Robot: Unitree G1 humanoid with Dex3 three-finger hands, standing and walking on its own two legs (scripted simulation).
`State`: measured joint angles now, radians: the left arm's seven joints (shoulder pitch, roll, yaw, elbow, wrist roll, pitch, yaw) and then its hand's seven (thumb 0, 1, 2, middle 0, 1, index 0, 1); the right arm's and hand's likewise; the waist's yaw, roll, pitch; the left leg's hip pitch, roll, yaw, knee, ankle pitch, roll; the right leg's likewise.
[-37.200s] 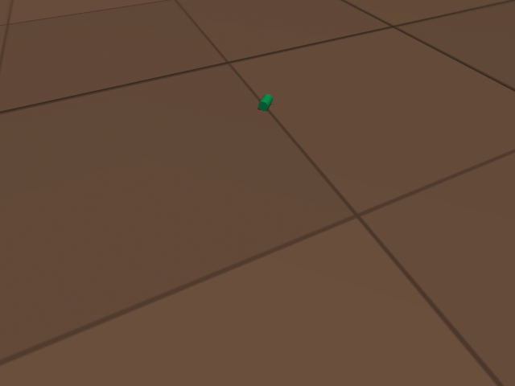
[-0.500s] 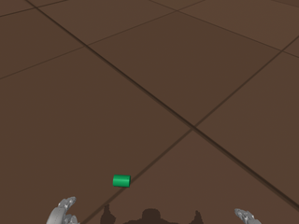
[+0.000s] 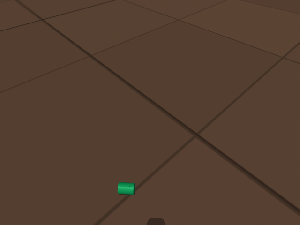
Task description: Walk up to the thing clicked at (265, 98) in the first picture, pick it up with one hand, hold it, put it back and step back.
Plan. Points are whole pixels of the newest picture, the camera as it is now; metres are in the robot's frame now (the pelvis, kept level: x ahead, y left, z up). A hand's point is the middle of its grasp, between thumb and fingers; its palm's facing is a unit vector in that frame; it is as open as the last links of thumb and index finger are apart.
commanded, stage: stand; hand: left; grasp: from above
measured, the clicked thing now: (126, 188) +0.48 +0.20 -0.74
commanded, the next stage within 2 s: step back in 1.80 s
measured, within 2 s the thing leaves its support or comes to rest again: neither
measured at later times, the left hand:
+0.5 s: hand out of the picture +0.06 +0.24 -0.16, palm faces +0.01 -0.94 -0.33, open 7.4 cm
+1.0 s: hand out of the picture +0.09 +0.24 -0.16, palm faces +0.01 -0.94 -0.33, open 7.4 cm
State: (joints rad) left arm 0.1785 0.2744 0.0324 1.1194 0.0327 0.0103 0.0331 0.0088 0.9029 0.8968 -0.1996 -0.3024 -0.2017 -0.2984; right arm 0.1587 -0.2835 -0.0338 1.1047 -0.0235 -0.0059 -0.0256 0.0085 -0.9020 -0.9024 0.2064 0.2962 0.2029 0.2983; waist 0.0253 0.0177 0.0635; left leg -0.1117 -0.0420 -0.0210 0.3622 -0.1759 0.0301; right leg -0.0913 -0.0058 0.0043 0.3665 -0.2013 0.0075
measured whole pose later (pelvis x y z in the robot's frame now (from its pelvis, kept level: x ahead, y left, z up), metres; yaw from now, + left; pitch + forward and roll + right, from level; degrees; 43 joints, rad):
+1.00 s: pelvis +0.02 -0.01 +0.00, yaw +0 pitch -3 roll +0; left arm 0.10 0.31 0.03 1.16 0.02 0.00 0.01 0.01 0.90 0.90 -0.20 -0.30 -0.20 -0.30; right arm 0.11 -0.32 -0.01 1.15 -0.01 -0.02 -0.02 0.01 -0.90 -0.90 0.21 0.30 0.20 0.30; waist 0.01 0.02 0.06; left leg -0.09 -0.03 -0.02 0.31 -0.17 0.02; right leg -0.07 0.01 0.01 0.30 -0.18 0.00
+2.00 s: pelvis -0.02 +0.00 -0.01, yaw -1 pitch -2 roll -1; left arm 0.09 0.39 0.04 1.00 0.00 0.02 0.01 0.01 0.90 0.90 -0.20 -0.30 -0.20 -0.30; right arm 0.07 -0.39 -0.04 1.04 0.01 0.03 0.01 0.01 -0.90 -0.90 0.21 0.30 0.20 0.30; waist -0.01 0.01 0.14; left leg -0.28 -0.02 -0.01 0.55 -0.23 0.03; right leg -0.25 0.02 0.01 0.51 -0.23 -0.01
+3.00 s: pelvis -0.30 +0.00 -0.02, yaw -2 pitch -2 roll +1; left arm 0.14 0.36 0.06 0.75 0.03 0.05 0.01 0.01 0.90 0.90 -0.20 -0.30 -0.20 -0.30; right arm 0.23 -0.41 -0.05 0.90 -0.01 0.04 -0.02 0.01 -0.90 -0.90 0.21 0.30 0.20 0.30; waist 0.01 0.01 0.16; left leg -0.26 -0.05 -0.05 0.75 -0.47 -0.01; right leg -0.38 -0.04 -0.05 0.63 -0.22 -0.03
